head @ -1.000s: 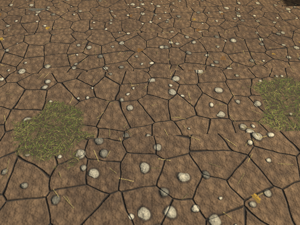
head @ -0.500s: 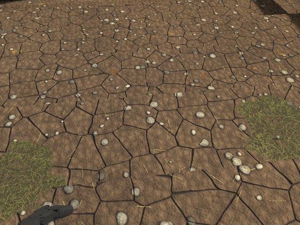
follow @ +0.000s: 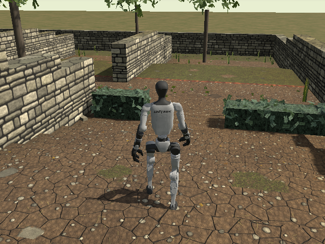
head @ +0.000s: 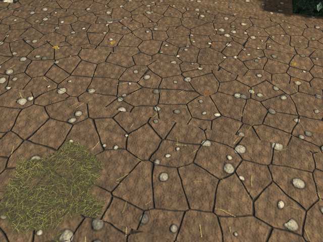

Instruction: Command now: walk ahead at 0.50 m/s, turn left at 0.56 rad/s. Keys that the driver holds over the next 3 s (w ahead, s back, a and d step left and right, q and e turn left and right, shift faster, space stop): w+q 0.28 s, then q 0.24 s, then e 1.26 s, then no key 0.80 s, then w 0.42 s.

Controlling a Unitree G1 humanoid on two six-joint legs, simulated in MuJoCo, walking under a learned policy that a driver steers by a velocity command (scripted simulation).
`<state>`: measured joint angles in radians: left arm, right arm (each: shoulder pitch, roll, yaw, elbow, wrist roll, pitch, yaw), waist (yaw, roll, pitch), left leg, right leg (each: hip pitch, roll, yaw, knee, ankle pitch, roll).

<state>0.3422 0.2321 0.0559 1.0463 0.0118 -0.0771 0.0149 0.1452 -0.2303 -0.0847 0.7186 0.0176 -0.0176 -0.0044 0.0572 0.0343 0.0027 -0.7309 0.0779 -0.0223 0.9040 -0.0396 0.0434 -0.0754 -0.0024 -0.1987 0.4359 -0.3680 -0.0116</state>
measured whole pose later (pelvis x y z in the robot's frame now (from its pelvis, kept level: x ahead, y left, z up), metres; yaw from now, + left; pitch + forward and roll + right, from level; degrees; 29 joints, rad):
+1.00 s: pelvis +0.29 +0.07 +0.01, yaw +13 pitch +2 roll +1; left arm 0.20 0.29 0.07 0.71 -0.03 0.06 0.02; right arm 0.09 -0.25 -0.07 0.64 0.01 0.04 -0.05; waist 0.05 -0.02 0.07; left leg -0.37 -0.04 -0.12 0.71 -0.41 -0.07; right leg -0.33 0.09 0.20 0.44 -0.13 -0.02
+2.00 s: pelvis +0.25 +0.04 +0.01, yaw -20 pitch +2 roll +1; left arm 0.19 0.28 0.03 0.63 0.00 0.05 0.03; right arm 0.13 -0.31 -0.07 0.73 0.00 0.02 -0.02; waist 0.02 0.03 0.04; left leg -0.42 0.03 -0.09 0.77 -0.32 -0.07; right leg -0.24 0.10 0.17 0.43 -0.20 -0.06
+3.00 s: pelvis +0.35 +0.01 +0.01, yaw -20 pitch +1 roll +0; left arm 0.34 0.27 0.06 0.81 -0.02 -0.09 -0.02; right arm 0.32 -0.33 -0.03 0.86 0.04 -0.03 0.01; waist 0.00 0.06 -0.02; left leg -0.33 -0.01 -0.08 0.92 -0.41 0.08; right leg -0.21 0.04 -0.02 0.47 -0.29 -0.06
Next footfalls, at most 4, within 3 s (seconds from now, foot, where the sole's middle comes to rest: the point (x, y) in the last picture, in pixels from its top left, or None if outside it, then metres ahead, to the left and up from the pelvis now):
0.16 left None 0.24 0.12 -0.77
0.62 right None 0.41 0.00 -0.77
1.06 left None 0.32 0.21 -0.77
1.56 right None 0.27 -0.05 -0.77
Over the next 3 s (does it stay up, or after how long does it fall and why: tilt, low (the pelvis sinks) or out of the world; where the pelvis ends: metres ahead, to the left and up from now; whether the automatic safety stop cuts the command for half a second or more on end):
stays up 0.35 0.01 0.01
